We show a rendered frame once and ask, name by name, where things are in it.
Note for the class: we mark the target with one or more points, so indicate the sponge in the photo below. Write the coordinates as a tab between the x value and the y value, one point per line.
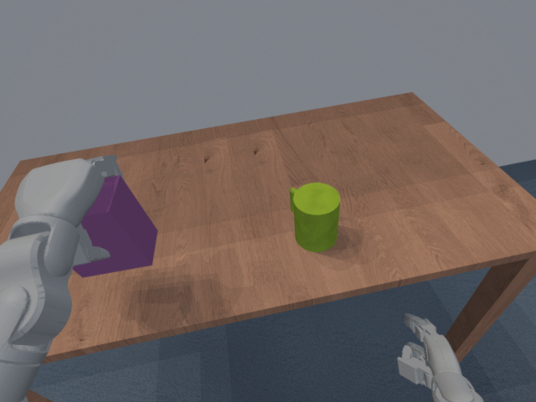
117	223

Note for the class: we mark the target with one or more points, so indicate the left robot forearm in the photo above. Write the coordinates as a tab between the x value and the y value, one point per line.
35	303

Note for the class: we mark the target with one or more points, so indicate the left robot hand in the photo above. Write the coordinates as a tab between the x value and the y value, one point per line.
67	190

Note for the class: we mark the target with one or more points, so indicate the right robot forearm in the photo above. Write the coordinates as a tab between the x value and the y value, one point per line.
453	387

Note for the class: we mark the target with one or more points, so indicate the right robot hand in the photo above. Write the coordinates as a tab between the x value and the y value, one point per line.
418	364

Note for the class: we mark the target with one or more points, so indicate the table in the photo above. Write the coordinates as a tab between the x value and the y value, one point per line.
418	202

